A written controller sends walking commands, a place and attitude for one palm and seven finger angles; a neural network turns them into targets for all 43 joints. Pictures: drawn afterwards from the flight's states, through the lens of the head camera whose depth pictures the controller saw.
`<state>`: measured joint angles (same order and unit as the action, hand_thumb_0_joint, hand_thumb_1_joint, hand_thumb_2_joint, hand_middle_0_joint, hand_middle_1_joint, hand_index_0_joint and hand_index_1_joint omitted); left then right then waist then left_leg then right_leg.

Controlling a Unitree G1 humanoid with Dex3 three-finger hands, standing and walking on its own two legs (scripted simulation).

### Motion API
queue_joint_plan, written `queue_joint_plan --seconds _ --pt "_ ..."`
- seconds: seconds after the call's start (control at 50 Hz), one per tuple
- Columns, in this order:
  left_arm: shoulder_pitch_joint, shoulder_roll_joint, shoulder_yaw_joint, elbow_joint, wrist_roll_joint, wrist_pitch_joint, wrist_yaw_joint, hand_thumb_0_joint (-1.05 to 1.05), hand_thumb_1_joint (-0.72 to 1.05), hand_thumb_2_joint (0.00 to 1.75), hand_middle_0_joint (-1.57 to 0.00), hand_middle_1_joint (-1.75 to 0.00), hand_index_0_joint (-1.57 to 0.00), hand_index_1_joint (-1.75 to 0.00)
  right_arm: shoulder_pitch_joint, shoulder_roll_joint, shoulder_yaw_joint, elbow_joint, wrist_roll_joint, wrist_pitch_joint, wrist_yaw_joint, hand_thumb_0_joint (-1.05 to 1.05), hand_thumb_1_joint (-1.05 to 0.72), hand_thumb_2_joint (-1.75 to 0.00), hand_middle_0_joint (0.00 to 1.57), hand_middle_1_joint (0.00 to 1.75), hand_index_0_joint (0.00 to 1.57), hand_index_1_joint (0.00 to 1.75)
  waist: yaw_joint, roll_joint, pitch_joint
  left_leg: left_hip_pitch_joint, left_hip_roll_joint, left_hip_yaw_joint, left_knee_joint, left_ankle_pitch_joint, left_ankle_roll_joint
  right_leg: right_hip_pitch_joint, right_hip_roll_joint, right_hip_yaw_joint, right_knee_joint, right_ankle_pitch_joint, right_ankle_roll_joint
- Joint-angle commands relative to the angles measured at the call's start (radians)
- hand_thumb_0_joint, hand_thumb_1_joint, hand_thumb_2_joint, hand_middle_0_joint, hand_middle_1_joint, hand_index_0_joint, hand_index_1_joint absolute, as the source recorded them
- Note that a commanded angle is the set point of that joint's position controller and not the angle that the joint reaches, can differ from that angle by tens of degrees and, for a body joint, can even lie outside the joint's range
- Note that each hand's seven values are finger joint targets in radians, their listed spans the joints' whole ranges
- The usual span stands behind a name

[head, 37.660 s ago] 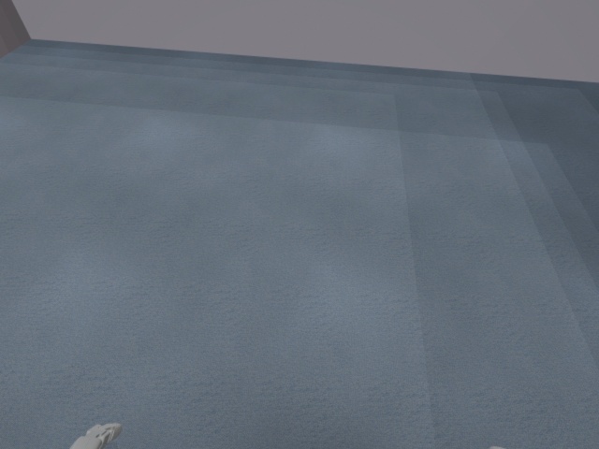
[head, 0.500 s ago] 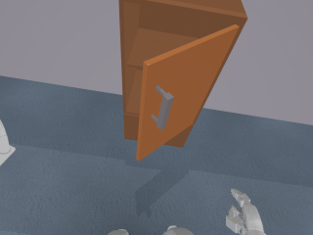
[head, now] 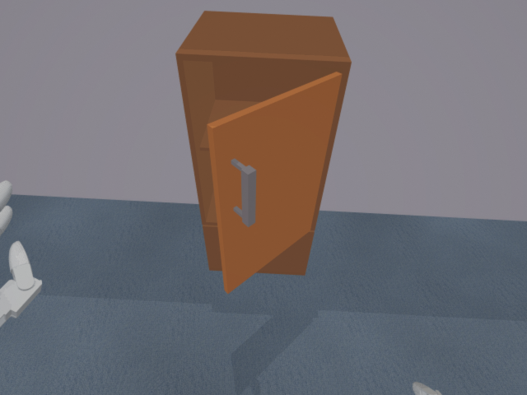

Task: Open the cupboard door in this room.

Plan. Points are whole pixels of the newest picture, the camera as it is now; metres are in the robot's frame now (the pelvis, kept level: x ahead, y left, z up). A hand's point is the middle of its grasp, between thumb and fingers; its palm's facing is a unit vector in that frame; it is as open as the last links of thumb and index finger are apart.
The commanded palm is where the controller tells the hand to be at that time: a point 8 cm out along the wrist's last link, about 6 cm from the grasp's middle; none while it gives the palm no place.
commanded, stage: stop stepping back and stand still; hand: left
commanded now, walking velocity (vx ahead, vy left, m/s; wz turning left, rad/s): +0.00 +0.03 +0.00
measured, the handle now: (242, 193) +0.53 +0.09 +0.00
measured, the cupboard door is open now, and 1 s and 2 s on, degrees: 45 45 45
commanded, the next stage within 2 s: let the arm hang, fingers relaxed in 0.34 s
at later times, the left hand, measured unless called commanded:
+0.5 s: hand (48, 322) +0.18 +0.28 +0.10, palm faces +0.36 -0.81 -0.45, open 7.4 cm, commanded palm none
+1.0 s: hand out of the picture -0.14 +0.19 -0.17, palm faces +0.10 -0.97 -0.21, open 7.2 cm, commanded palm none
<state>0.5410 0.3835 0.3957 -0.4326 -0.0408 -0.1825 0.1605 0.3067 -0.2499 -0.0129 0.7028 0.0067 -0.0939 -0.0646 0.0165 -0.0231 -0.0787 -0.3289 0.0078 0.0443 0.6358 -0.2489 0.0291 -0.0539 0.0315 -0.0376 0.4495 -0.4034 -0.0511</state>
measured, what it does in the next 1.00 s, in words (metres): walks backwards: left foot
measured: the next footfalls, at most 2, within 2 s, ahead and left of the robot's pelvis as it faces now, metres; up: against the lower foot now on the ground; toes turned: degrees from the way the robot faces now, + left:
left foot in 0.02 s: -0.01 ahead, +0.10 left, +0.00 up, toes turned +2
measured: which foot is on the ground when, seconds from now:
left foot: up 0.00-0.00, down 0.02-1.00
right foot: down 0.00-1.00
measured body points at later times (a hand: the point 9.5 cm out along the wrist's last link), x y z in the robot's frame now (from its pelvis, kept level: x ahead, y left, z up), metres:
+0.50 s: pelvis -0.04 +0.01 +0.00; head -0.04 +0.00 +0.45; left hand +0.15 +0.32 +0.13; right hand +0.12 -0.23 -0.10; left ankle -0.02 +0.11 -0.73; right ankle -0.10 -0.09 -0.71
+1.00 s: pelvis -0.10 +0.00 +0.00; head -0.08 +0.02 +0.45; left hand -0.14 +0.24 -0.16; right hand -0.12 -0.23 -0.15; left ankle -0.05 +0.10 -0.73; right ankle -0.05 -0.11 -0.73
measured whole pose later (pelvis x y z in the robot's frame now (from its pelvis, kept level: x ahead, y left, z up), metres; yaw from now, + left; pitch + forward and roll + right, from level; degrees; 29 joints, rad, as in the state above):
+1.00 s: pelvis -0.10 +0.00 +0.00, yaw +5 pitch -2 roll -1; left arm 0.32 0.21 0.03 1.07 0.02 0.04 0.02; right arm 0.35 -0.14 -0.01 1.09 -0.03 0.04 -0.03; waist 0.01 -0.01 0.08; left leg -0.29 -0.03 -0.03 0.48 -0.17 0.04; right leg -0.24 0.01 -0.03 0.46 -0.20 -0.01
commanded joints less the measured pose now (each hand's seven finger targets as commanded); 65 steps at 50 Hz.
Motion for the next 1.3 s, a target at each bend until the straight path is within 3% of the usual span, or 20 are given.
queue_joint_plan --seconds 0.0,0.06,0.1,0.14,0.22,0.26,0.34,0.4,0.42,0.44,0.46,0.54,0.6,0.64,0.66,0.7,0.76,0.82,0.94,1.28 --pt "-0.189 0.217 0.105 -0.217 0.0 -0.074 0.017 0.0 0.9 0.9 -0.2 -0.3 -0.2 -0.3 -0.154 -0.108 -0.04 -0.193 0.004 -0.072 -0.012 0.0 -0.9 -0.9 0.2 0.3 0.2 0.3 -0.034 0.097 -0.009 0.296 0.073 -0.097 -0.143 0.431 0.081 -0.197 -0.097 0.044 0.199 0.671 0.109" --pt "-0.093 0.224 0.132 -0.276 0.003 -0.081 0.012 0.0 0.9 0.9 -0.2 -0.3 -0.2 -0.3 -0.147 -0.075 -0.03 -0.211 -0.005 -0.068 0.008 0.0 -0.9 -0.9 0.2 0.3 0.2 0.3 -0.019 0.228 -0.026 0.305 0.197 -0.278 -0.168 0.698 0.159 -0.309 -0.019 0.041 0.265 0.048 0.097" --pt "-0.054 0.239 0.161 -0.31 0.002 -0.074 0.006 0.0 0.9 0.9 -0.2 -0.3 -0.2 -0.3 -0.182 -0.081 -0.027 -0.22 -0.003 -0.076 0.015 0.0 -0.9 -0.9 0.2 0.3 0.2 0.3 -0.014 0.187 0.054 0.078 0.189 -0.224 -0.232 0.427 0.101 -0.147 -0.024 0.026 0.1 -0.028 0.069" --pt "0.017 0.244 0.195 -0.295 0.003 -0.082 0.008 0.0 0.9 0.9 -0.2 -0.3 -0.2 -0.3 -0.189 -0.075 -0.024 -0.232 0.005 -0.076 0.011 0.0 -0.9 -0.9 0.2 0.3 0.2 0.3 -0.005 0.128 0.088 -0.033 0.126 -0.141 -0.191 0.197 0.046 -0.065 -0.04 0.04 -0.073 0.154 0.062" --pt "0.051 0.221 0.196 -0.217 -0.016 -0.091 0.012 0.0 0.9 0.9 -0.2 -0.3 -0.2 -0.3 -0.172 -0.058 -0.033 -0.229 0.014 -0.047 0.028 0.0 -0.9 -0.9 0.2 0.3 0.2 0.3 -0.021 -0.104 0.006 -0.117 -0.005 -0.026 0.157 -0.08 -0.029 0.001 -0.27 0.331 -0.119 0.806 0.018" --pt "0.039 0.216 0.189 -0.179 -0.009 -0.093 0.012 0.0 0.9 0.9 -0.2 -0.3 -0.2 -0.3 -0.166 -0.05 -0.025 -0.22 0.009 -0.042 0.019 0.0 -0.9 -0.9 0.2 0.3 0.2 0.3 -0.011 -0.088 0.006 -0.145 0.02 -0.051 0.133 -0.137 -0.021 0.049 -0.269 0.26 -0.077 0.834 -0.001" --pt "-0.08 0.18 0.122 -0.184 -0.008 -0.078 0.01 0.0 0.9 0.9 -0.2 -0.3 -0.2 -0.3 -0.168 -0.065 -0.018 -0.201 0.001 -0.057 -0.002 0.0 -0.9 -0.9 0.2 0.3 0.2 0.3 -0.036 0.023 -0.019 0.164 0.015 -0.038 -0.184 0.292 0.003 -0.042 -0.127 0.109 0.022 0.724 0.045" --pt "-0.133 0.187 0.094 -0.23 -0.001 -0.069 0.01 0.0 0.9 0.9 -0.2 -0.3 -0.2 -0.3 -0.152 -0.09 -0.034 -0.215 0.008 -0.059 -0.005 0.0 -0.9 -0.9 0.2 0.3 0.2 0.3 -0.022 0.083 -0.069 0.353 0.141 -0.154 -0.157 0.642 0.074 -0.183 -0.037 0.06 0.099 0.413 0.119" --pt "-0.091 -0.036 -0.308 0.527 0.047 0.06 -0.103 0.0 0.9 0.9 -0.2 -0.3 -0.2 -0.3 -0.194 -0.201 -0.074 -0.011 0.004 -0.114 0.073 0.0 -0.9 -0.9 0.2 0.3 0.2 0.3 -0.069 0.165 0.043 0.23 0.168 -0.268 -0.119 0.807 0.106 -0.342 -0.055 0.013 0.311 0.402 0.07" --pt "-0.141 -0.011 -0.265 0.559 0.074 0.149 -0.124 0.0 0.9 0.9 -0.2 -0.3 -0.2 -0.3 -0.099 -0.244 -0.084 0.016 -0.014 -0.026 0.068 0.0 -0.9 -0.9 0.2 0.3 0.2 0.3 -0.066 0.169 0.027 0.178 0.234 -0.339 -0.188 0.965 0.176 -0.336 -0.046 0.07 0.415 -0.047 0.055" --pt "-0.121 -0.048 -0.261 0.556 0.071 0.181 -0.128 0.0 0.9 0.9 -0.2 -0.3 -0.2 -0.3 -0.105 -0.205 -0.067 -0.005 -0.018 0.01 0.056 0.0 -0.9 -0.9 0.2 0.3 0.2 0.3 -0.045 0.162 0.029 0.175 0.257 -0.353 -0.203 1.019 0.203 -0.373 -0.024 0.089 0.497 -0.203 0.068" --pt "-0.205 -0.053 -0.314 0.784 0.077 0.185 -0.147 0.0 0.9 0.9 -0.2 -0.3 -0.2 -0.3 -0.157 -0.154 -0.043 0.0 -0.052 0.042 0.055 0.0 -0.9 -0.9 0.2 0.3 0.2 0.3 -0.009 -0.055 -0.032 0.116 0.216 -0.299 -0.212 0.492 0.197 -0.294 -0.045 0.09 0.418 -0.152 0.064" --pt "-0.194 -0.021 -0.32 0.977 0.079 0.184 -0.148 0.0 0.9 0.9 -0.2 -0.3 -0.2 -0.3 -0.214 -0.137 -0.038 0.036 -0.036 0.071 0.06 0.0 -0.9 -0.9 0.2 0.3 0.2 0.3 0.028 -0.035 -0.016 -0.065 0.111 -0.196 -0.197 0.083 0.088 -0.057 -0.044 0.071 0.114 0.114 0.064" --pt "-0.232 0.035 -0.329 1.045 0.08 0.187 -0.145 0.0 0.9 0.9 -0.2 -0.3 -0.2 -0.3 -0.181 -0.048 -0.022 0.055 -0.023 0.098 0.065 0.0 -0.9 -0.9 0.2 0.3 0.2 0.3 -0.011 -0.084 0.058 -0.067 -0.02 -0.111 -0.075 -0.19 0.0 -0.215 -0.22 0.337 -0.147 -0.116 -0.003" --pt "-0.303 0.058 -0.334 1.067 0.077 0.195 -0.149 0.0 0.9 0.9 -0.2 -0.3 -0.2 -0.3 -0.151 -0.049 -0.023 0.079 -0.029 0.111 0.066 0.0 -0.9 -0.9 0.2 0.3 0.2 0.3 -0.045 -0.03 0.111 0.021 -0.042 -0.064 -0.002 -0.185 -0.014 -0.382 -0.29 0.393 -0.233 -0.277 -0.059" --pt "-0.39 0.026 -0.343 1.127 0.069 0.202 -0.14 0.0 0.9 0.9 -0.2 -0.3 -0.2 -0.3 -0.117 -0.047 -0.031 0.148 -0.035 0.139 0.058 0.0 -0.9 -0.9 0.2 0.3 0.2 0.3 -0.064 -0.072 0.177 0.112 -0.038 -0.054 0.142 -0.133 -0.023 -0.552 -0.26 0.381 -0.288 -0.368 -0.084" --pt "-0.358 -0.049 -0.334 1.227 0.064 0.198 -0.135 0.0 0.9 0.9 -0.2 -0.3 -0.2 -0.3 -0.007 -0.005 -0.031 0.218 -0.041 0.131 0.047 0.0 -0.9 -0.9 0.2 0.3 0.2 0.3 -0.082 0.05 0.155 0.165 -0.004 -0.064 0.042 -0.062 -0.007 -0.486 -0.214 0.266 -0.209 -0.179 -0.072" --pt "-0.265 -0.09 -0.351 1.321 0.052 0.195 -0.14 0.0 0.9 0.9 -0.2 -0.3 -0.2 -0.3 -0.012 -0.033 -0.02 0.244 -0.04 0.11 0.041 0.0 -0.9 -0.9 0.2 0.3 0.2 0.3 -0.023 0.211 0.152 0.019 0.115 -0.272 -0.297 -0.144 0.043 -0.293 -0.077 0.122 -0.044 -0.034 0.0" --pt "-0.199 -0.116 -0.36 1.462 0.055 0.188 -0.141 0.0 0.9 0.9 -0.2 -0.3 -0.2 -0.3 0.002 -0.036 -0.023 0.308 -0.031 0.094 0.029 0.0 -0.9 -0.9 0.2 0.3 0.2 0.3 0.003 0.135 0.092 -0.048 0.117 -0.277 -0.408 -0.223 0.047 -0.077 -0.068 0.073 -0.023 0.133 0.015" --pt "-0.179 -0.15 -0.36 1.538 0.059 0.182 -0.126 0.0 0.9 0.9 -0.2 -0.3 -0.2 -0.3 0.091 0.044 -0.013 0.392 -0.036 0.106 0.036 0.0 -0.9 -0.9 0.2 0.3 0.2 0.3 -0.033 -0.014 0.213 0.028 0.046 -0.157 -0.296 -0.151 0.019 -0.317 -0.115 0.157 -0.152 -0.105 0.008"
